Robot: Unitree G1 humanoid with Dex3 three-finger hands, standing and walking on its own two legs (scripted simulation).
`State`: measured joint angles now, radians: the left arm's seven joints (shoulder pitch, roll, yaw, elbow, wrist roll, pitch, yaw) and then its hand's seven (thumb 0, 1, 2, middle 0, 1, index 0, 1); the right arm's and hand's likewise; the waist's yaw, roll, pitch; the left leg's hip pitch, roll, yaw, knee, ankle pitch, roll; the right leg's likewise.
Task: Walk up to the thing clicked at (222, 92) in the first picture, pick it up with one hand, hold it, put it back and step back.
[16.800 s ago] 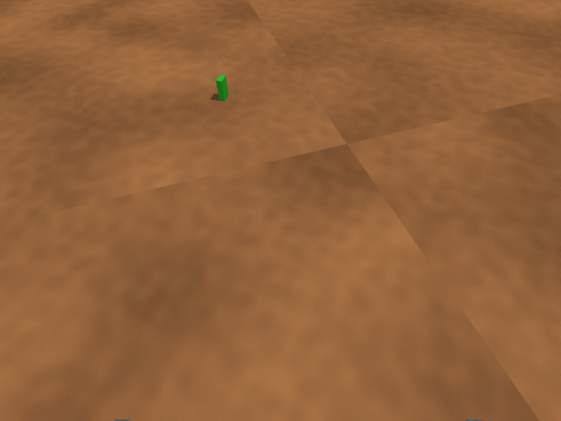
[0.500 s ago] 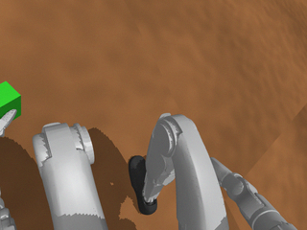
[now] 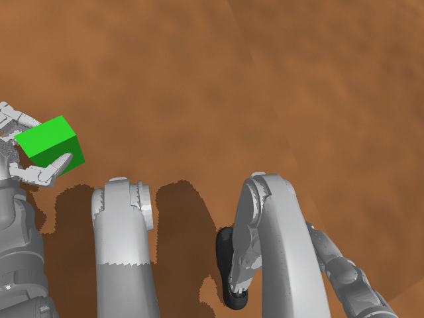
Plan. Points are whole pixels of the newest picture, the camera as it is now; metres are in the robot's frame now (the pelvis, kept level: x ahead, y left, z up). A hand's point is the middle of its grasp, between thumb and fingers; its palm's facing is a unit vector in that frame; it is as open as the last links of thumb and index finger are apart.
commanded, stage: settle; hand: left
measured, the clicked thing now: (55, 151) +0.37 +0.29 -0.09
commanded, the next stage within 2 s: lift in 0.74 s
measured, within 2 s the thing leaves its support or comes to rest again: neither
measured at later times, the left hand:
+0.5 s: hand (27, 131) +0.37 +0.30 -0.01, palm faces +0.32 -0.95 -0.02, open 8.6 cm
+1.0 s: hand (23, 120) +0.38 +0.29 +0.02, palm faces +0.31 -0.95 -0.03, open 8.6 cm
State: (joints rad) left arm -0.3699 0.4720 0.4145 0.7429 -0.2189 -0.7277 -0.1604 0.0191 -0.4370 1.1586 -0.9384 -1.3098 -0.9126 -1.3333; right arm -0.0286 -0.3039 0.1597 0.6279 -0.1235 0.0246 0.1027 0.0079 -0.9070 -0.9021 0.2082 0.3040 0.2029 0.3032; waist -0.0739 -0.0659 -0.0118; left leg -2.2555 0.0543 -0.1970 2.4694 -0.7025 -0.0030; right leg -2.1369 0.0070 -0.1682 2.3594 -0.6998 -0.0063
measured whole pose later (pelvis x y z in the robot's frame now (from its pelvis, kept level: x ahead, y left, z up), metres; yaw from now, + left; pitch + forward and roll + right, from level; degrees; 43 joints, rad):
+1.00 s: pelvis +0.00 +0.00 +0.05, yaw +5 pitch +32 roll -6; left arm -0.44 0.37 0.44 0.75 -0.18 -0.62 -0.22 0.02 -0.43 1.15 -0.94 -1.30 -0.92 -1.32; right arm 0.05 -0.28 0.03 0.66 -0.07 0.00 0.05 0.01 -0.92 -0.90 0.21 0.30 0.20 0.30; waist -0.06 -0.02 -0.13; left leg -2.14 0.05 -0.10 2.28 -0.70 0.00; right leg -2.07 -0.01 -0.09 2.23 -0.72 -0.01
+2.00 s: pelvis +0.05 +0.01 +0.29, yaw +9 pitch +23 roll -4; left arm -0.10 0.26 0.21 0.22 -0.18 -0.27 -0.02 0.02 -0.43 1.13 -0.96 -1.28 -0.94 -1.29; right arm 0.18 -0.23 0.00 0.59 0.04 -0.04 -0.04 0.01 -0.92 -0.90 0.21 0.30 0.20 0.30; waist -0.04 0.02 -0.17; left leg -1.27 0.04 -0.04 1.48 -0.60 0.01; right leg -1.20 -0.01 -0.07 1.42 -0.61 0.01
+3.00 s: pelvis +0.09 +0.01 +0.40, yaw +10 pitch +11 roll -2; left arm -0.13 0.19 0.16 0.38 -0.17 -0.33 -0.04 0.02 -0.41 1.10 -0.96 -1.27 -0.94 -1.28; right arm 0.24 -0.23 0.00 0.64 0.01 -0.03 -0.03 0.01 -0.92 -0.90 0.20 0.30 0.20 0.30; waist -0.03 0.02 -0.07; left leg -0.70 0.04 -0.01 0.97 -0.46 -0.01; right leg -0.65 -0.01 -0.05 0.93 -0.47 0.00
